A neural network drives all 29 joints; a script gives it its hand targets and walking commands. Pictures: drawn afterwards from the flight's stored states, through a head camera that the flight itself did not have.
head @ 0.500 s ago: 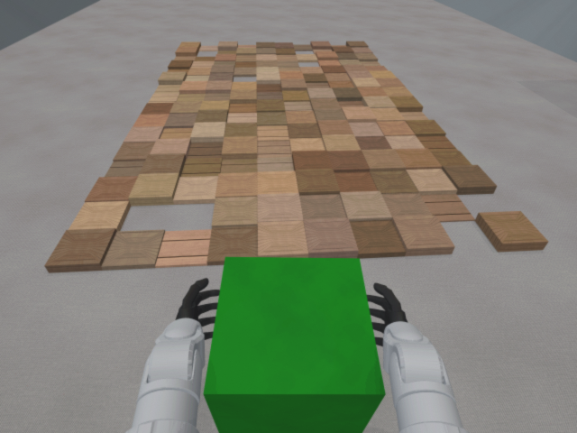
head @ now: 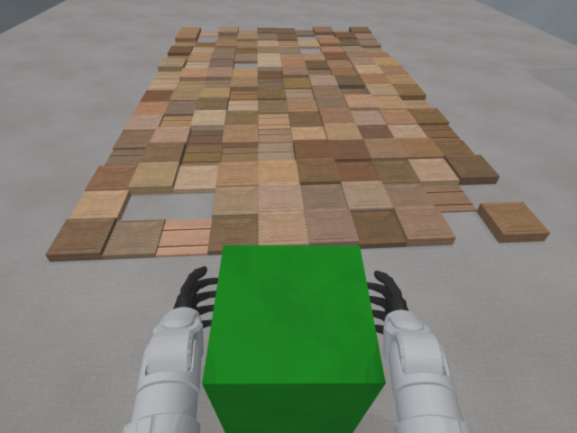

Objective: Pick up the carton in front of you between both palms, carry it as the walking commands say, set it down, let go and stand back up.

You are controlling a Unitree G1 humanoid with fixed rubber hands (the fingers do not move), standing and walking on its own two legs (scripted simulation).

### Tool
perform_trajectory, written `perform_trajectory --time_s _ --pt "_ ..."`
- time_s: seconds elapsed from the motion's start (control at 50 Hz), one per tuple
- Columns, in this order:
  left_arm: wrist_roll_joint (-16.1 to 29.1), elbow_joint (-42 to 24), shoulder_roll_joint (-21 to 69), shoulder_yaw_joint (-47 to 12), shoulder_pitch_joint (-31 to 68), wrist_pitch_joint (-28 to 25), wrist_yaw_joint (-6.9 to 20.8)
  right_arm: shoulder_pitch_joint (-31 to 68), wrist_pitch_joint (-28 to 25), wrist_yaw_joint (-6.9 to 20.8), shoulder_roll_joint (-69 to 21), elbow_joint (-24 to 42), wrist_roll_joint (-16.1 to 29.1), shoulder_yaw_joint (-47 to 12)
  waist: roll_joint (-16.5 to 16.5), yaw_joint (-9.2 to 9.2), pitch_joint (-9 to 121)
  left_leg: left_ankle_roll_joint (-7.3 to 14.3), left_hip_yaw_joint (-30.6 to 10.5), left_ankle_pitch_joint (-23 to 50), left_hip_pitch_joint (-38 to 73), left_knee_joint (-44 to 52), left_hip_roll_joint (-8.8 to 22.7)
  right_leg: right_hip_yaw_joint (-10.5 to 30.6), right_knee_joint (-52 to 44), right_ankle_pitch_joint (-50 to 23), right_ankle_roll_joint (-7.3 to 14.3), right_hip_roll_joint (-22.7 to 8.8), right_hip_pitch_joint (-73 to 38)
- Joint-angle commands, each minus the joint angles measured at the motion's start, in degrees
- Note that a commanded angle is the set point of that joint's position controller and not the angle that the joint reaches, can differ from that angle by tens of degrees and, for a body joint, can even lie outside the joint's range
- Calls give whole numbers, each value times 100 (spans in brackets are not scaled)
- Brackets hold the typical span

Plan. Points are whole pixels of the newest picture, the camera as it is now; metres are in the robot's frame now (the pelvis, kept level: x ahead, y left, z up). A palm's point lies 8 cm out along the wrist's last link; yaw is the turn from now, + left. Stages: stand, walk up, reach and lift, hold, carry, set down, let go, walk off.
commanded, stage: reach and lift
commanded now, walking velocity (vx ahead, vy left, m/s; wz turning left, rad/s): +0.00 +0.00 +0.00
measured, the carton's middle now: (290, 343) +0.30 +0.00 -0.05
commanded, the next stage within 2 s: hold in 0.40 s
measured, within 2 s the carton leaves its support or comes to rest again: neither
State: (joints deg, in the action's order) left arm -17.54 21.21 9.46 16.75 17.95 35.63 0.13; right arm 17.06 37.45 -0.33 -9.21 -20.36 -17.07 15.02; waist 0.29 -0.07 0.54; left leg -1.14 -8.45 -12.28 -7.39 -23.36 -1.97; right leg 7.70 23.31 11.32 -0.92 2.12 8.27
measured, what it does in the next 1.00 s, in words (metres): stands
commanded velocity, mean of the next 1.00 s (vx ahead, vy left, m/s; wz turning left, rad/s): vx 0.00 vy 0.00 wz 0.00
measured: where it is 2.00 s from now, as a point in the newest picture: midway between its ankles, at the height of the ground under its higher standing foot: outside the picture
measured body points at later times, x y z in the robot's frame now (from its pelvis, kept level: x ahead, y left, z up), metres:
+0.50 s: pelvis +0.01 +0.00 +0.00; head -0.04 +0.00 +0.45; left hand +0.31 +0.15 +0.04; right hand +0.30 -0.15 +0.04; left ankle +0.01 +0.14 -0.74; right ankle +0.02 -0.13 -0.74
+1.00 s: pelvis +0.00 +0.00 +0.00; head -0.05 +0.00 +0.45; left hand +0.30 +0.15 +0.05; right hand +0.30 -0.15 +0.04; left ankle +0.01 +0.13 -0.74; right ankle +0.02 -0.13 -0.74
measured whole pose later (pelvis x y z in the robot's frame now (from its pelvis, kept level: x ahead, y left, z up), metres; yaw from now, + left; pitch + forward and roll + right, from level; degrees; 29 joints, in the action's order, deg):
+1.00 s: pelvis +0.00 +0.00 +0.00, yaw +0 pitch -7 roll +0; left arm -17.8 16.7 9.6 15.8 18.3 42.3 0.5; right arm 17.6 43.9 0.2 -9.4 -16.0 -17.3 14.2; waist 0.4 0.0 -0.3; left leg -1.0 -8.0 -11.2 -2.6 -21.0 -1.7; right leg 7.3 20.7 10.1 -0.9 1.9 3.3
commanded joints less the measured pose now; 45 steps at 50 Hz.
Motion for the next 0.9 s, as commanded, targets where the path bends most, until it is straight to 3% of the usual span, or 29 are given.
perform_trajectory --time_s 0.0,0.36,0.48,0.6,0.88 --pt "1410 76 5422 -3126 2561 -31 1493 2872 -204 1441 -5478 222 1471 -3137 -33 6 1528 5 492 1031 246 383 -391 -427 -315 -1105 -48 340 -716" --pt "1552 -342 5412 -3280 2329 233 1457 2655 43 1468 -5335 623 1576 -3242 13 -6 1340 -30 440 1278 457 514 -384 -426 -441 -1214 -45 392 -831" --pt "1787 -894 5418 -3656 2272 454 1413 2616 266 1439 -5351 1171 1834 -3657 12 10 1587 -51 404 1661 729 571 -384 -396 -519 -1591 -68 400 -1066" --pt "1567 -563 5169 -3251 2276 671 1429 2596 478 1437 -5117 816 1605 -3231 1 0 795 -10 470 675 401 744 -341 -425 -678 -638 -23 354 -818" --pt "1557 -365 5328 -3217 2909 564 1532 3191 401 1503 -5366 605 1611 -3210 -27 11 1072 42 503 364 350 651 -340 -444 -594 -402 -29 314 -843"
